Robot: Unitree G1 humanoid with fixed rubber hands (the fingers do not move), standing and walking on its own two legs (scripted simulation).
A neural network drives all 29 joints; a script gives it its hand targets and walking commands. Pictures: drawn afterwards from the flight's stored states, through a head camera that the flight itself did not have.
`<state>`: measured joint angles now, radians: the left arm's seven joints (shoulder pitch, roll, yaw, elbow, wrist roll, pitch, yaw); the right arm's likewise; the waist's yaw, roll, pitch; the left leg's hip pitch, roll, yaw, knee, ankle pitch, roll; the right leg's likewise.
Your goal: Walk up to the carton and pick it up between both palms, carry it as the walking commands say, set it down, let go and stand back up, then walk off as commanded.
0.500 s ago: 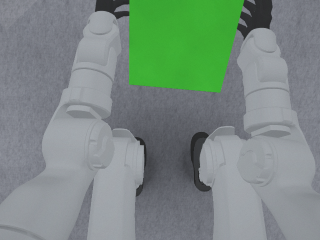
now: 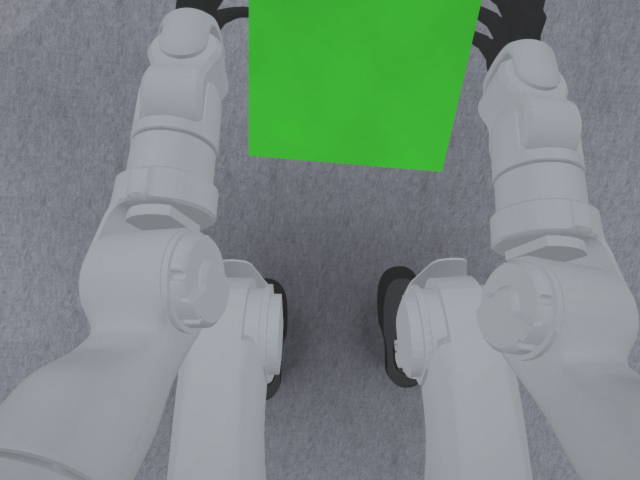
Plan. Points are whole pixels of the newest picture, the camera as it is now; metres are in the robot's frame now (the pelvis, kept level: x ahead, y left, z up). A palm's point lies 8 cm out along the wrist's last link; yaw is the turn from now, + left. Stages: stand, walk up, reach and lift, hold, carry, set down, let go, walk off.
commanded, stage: set down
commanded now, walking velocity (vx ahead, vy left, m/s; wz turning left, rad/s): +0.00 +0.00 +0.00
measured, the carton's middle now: (350, 49) +0.56 -0.01 -0.23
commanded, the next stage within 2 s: none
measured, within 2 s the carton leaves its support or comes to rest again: rests again in 1.54 s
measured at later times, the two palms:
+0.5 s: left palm (203, 8) +0.56 +0.14 -0.14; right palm (510, 35) +0.54 -0.16 -0.14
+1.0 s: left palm (204, 3) +0.57 +0.14 -0.15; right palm (508, 28) +0.55 -0.16 -0.14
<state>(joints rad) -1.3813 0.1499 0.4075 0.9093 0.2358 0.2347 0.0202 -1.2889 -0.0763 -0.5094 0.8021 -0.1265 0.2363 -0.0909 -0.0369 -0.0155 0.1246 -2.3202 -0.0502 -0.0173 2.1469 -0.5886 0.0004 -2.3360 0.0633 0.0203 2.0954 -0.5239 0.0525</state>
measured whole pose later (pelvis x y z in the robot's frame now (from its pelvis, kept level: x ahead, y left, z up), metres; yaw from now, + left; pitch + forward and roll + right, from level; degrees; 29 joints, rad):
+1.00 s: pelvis +0.01 +0.00 +0.00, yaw -1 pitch +46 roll -2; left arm -1.42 0.14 0.45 0.93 0.28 0.16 -0.02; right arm -1.31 -0.10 -0.58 0.82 -0.15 0.17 -0.02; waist -0.03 -0.04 0.12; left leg -2.34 -0.05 -0.02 2.17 -0.63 0.00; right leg -2.36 0.07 0.02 2.11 -0.56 0.06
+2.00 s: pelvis -0.01 +0.00 +0.01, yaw +0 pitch +38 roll -2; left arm -1.39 0.40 0.05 1.06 -0.18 0.10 0.08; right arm -1.27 -0.23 -0.20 0.92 0.19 0.09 -0.17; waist -0.05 -0.01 0.25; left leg -2.21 -0.06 -0.03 2.14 -0.59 -0.01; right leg -2.22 0.06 0.01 2.09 -0.54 0.05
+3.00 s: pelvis +0.04 +0.00 +0.27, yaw +2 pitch +44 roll -1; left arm -1.06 0.29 0.25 0.90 0.05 0.13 -0.04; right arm -0.92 -0.11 -0.36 0.73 -0.03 0.13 -0.08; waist -0.06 0.01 -0.09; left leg -1.53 -0.05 -0.05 1.11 -0.35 0.00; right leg -1.54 0.03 0.04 1.08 -0.31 0.03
